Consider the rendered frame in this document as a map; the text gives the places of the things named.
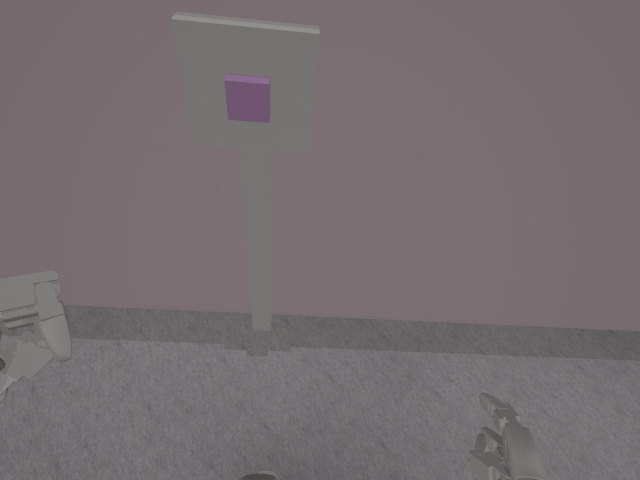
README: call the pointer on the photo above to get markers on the button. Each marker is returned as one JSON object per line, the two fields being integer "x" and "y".
{"x": 248, "y": 98}

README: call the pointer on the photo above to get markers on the panel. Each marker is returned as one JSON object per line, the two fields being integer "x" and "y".
{"x": 209, "y": 47}

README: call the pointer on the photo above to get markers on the left robot hand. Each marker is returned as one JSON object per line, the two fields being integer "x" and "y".
{"x": 27, "y": 300}

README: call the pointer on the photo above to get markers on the right robot hand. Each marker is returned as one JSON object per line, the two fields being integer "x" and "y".
{"x": 515, "y": 454}

